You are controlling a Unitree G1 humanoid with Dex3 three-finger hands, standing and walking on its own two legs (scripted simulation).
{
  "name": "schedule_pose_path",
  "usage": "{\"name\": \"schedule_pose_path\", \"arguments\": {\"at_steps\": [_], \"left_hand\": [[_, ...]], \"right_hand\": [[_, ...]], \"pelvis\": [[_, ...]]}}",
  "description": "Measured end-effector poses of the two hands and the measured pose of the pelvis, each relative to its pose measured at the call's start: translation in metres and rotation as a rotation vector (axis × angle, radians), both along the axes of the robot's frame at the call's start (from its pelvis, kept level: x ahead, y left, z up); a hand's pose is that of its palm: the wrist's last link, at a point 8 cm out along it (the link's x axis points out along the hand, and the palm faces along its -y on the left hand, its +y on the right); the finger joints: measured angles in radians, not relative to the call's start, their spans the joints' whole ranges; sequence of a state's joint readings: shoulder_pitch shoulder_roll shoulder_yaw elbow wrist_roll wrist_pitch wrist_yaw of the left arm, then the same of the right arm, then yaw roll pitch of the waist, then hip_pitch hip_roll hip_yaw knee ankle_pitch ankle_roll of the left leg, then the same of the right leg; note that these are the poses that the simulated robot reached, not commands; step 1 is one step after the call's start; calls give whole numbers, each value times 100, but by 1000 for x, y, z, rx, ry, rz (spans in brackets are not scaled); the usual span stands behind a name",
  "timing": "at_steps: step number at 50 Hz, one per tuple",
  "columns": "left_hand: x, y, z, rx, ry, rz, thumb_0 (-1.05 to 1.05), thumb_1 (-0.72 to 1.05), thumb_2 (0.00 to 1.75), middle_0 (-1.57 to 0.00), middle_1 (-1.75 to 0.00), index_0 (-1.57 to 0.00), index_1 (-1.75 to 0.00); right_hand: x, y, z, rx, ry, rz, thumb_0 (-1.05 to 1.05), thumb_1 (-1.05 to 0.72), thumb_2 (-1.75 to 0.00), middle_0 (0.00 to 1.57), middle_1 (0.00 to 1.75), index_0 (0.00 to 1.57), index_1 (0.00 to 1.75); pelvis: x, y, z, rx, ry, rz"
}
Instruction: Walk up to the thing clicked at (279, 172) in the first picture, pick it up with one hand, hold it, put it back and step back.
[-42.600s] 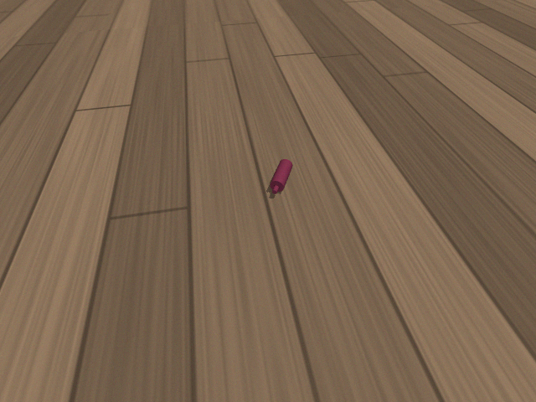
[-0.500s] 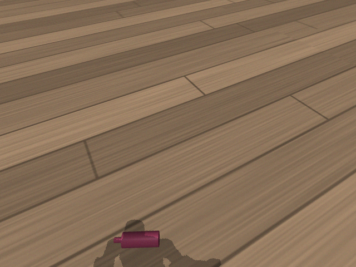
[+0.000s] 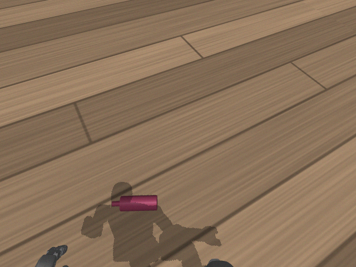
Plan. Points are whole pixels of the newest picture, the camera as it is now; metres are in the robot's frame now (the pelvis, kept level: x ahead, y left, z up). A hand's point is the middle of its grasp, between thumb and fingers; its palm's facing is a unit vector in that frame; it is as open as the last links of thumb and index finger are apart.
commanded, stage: step back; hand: left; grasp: from above
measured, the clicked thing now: (134, 203) +0.48 +0.22 -0.72
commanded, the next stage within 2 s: none
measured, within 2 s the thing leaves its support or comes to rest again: neither
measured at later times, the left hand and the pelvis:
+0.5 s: hand out of the picture +0.02 +0.26 -0.14, palm faces -0.10 -0.91 -0.41, open 7.4 cm; pelvis -0.09 +0.00 +0.00, yaw -4 degrees
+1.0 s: hand out of the picture -0.12 +0.28 -0.14, palm faces +0.01 -0.94 -0.34, open 7.4 cm; pelvis -0.24 +0.02 +0.01, yaw -1 degrees
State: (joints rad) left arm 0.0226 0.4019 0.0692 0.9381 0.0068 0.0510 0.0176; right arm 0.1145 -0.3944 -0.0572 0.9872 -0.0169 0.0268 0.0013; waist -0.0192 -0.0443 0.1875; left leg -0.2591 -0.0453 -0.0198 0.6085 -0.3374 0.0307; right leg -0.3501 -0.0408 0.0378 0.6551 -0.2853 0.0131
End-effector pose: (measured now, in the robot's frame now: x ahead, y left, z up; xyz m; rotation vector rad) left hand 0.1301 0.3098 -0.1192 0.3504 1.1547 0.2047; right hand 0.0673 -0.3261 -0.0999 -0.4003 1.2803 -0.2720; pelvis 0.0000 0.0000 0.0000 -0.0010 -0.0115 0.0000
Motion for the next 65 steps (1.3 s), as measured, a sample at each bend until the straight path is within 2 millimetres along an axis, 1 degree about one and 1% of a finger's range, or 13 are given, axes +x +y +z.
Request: {"name": "schedule_pose_path", "arguments": {"at_steps": [6,13,18,23,28,32,36,40,43,47,53,60,65], "left_hand": [[-5,3,-1,-24,-4,-18,1,90,90,-20,-30,-20,-30],[-38,3,2,-21,38,-58,1,90,90,-21,-30,-20,-30],[-63,2,5,12,44,-74,1,90,90,-21,-30,-20,-30],[-94,-7,14,43,30,-78,1,90,90,-21,-30,-20,-30],[-128,-13,32,45,7,-53,1,90,90,-21,-30,-21,-30],[-142,-13,39,47,-22,-43,1,90,90,-21,-30,-21,-30],[-152,-10,36,40,-75,-47,1,90,90,-21,-30,-21,-30],[-170,1,22,14,-118,-41,1,90,90,-21,-30,-21,-30],[-193,9,8,-12,-105,-29,1,90,90,-21,-30,-21,-30],[-231,11,9,-34,-47,-4,1,90,90,-21,-30,-20,-30],[-291,19,11,-16,5,24,1,90,90,-21,-30,-20,-30],[-358,9,4,45,87,-18,1,90,90,-20,-30,-20,-30],[-404,-14,18,45,82,-20,1,90,90,-21,-30,-20,-30]], "right_hand": [[-31,26,12,4,22,-7,0,-90,-90,21,30,20,30],[-41,37,8,22,-69,-32,0,-90,-90,21,30,21,30],[-54,33,-5,54,-120,-31,0,-90,-90,21,31,21,30],[-74,18,-21,87,-142,-43,0,-90,-90,21,30,21,30],[-98,11,-14,99,-117,-38,0,-90,-90,21,30,20,30],[-123,5,-8,73,-86,-17,0,-90,-90,21,30,20,30],[-150,4,-8,37,-46,10,0,-90,-90,21,30,20,30],[-173,14,-9,10,-38,46,0,-90,-90,20,30,20,30],[-193,28,-3,10,-50,47,0,-90,-90,20,30,20,30],[-218,39,12,18,-68,56,0,-90,-90,21,30,21,30],[-232,36,24,8,-124,72,0,-90,-90,21,31,21,30],[-256,12,5,25,-232,68,0,-90,-90,21,31,21,30],[-302,-3,-11,59,-207,14,0,-90,-90,21,30,20,30]], "pelvis": [[-17,11,10,-21,-2,-12],[-38,18,10,-15,-12,-56],[-60,12,2,2,-27,-86],[-85,1,-4,-23,-48,-86],[-107,-6,7,33,-41,-85],[-126,-4,12,35,-11,-66],[-150,2,8,18,-4,-34],[-178,11,-3,-1,-19,6],[-200,16,-5,38,-55,-15],[-219,19,7,-25,-46,2],[-255,14,12,-27,-14,-36],[-311,-3,-6,3,-24,-99],[-347,-14,-4,-8,-46,-78]]}}
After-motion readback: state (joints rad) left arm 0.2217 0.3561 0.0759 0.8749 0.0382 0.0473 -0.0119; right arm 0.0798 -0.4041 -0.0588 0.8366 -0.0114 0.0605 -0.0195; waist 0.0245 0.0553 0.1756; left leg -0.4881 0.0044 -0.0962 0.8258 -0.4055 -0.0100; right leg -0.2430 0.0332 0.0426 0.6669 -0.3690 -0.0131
